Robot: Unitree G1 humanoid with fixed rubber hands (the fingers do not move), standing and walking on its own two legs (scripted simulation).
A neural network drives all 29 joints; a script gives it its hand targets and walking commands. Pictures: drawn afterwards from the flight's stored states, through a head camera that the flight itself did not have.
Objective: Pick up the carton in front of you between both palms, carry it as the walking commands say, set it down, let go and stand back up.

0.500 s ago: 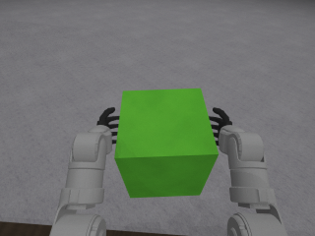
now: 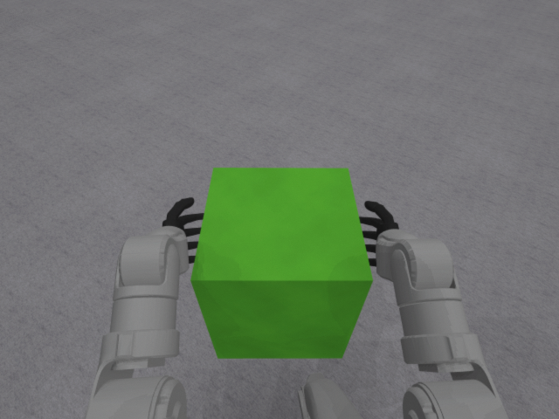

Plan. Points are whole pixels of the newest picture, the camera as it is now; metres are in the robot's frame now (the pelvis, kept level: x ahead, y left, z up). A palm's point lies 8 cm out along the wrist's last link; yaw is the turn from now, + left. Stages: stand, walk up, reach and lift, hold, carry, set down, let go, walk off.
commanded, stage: carry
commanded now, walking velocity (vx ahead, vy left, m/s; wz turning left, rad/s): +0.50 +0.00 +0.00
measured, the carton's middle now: (280, 267) +0.36 -0.05 -0.01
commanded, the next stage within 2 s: none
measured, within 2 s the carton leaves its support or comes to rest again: neither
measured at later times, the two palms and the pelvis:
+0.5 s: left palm (165, 140) +0.73 +0.16 -0.02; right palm (292, 124) +0.76 -0.14 -0.03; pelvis +0.40 -0.03 -0.09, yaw +0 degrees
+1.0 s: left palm (196, 63) +1.00 +0.08 +0.02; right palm (303, 57) +1.00 -0.21 +0.02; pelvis +0.72 -0.06 -0.08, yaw -1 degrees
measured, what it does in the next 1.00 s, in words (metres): goes down: right foot 0.13 m lower, then left foot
